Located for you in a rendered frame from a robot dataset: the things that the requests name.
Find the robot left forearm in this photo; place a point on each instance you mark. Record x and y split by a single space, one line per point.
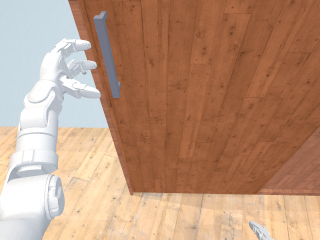
37 135

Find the handle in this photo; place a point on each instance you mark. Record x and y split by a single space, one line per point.
104 42

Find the left robot upper arm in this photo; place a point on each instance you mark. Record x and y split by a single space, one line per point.
28 205

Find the robot right hand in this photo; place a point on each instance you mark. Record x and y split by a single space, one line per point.
261 232

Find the wardrobe door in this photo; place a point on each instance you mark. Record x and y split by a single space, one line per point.
216 95
302 170

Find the robot left hand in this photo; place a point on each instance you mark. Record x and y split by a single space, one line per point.
54 68

